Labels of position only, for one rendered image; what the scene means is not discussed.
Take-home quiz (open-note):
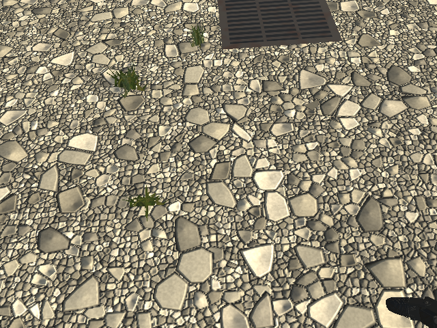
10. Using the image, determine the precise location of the robot right hand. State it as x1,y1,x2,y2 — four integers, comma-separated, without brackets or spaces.
386,297,437,328

